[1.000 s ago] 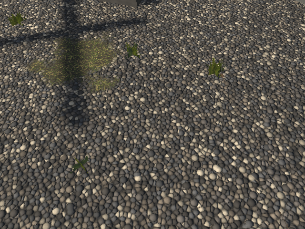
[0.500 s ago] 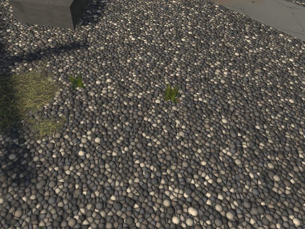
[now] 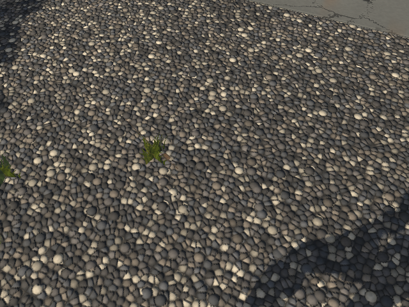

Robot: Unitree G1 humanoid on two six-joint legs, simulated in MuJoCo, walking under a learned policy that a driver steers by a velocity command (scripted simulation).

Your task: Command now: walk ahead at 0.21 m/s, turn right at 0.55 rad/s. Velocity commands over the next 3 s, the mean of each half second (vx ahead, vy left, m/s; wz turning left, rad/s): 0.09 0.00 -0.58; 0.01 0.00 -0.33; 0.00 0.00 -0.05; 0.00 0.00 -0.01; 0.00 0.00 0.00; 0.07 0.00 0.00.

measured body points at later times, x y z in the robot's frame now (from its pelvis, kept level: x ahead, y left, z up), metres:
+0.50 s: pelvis +0.12 +0.05 +0.00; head +0.16 +0.06 +0.45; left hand +0.30 +0.30 -0.13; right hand +0.18 -0.25 -0.09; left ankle +0.20 +0.12 -0.74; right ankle +0.03 -0.04 -0.65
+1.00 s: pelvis +0.09 +0.02 +0.00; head +0.09 -0.01 +0.45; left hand +0.32 +0.18 -0.10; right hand +0.03 -0.25 -0.14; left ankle +0.14 +0.15 -0.71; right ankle +0.06 -0.06 -0.74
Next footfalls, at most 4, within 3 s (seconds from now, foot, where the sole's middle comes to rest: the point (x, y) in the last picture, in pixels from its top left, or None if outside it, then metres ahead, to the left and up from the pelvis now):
0.32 left None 0.24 0.11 -0.78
0.76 right None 0.09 -0.07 -0.78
1.10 left None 0.15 0.13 -0.78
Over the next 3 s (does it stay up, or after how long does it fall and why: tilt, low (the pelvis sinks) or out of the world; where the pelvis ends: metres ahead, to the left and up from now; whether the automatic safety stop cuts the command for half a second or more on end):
stays up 0.12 0.03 0.00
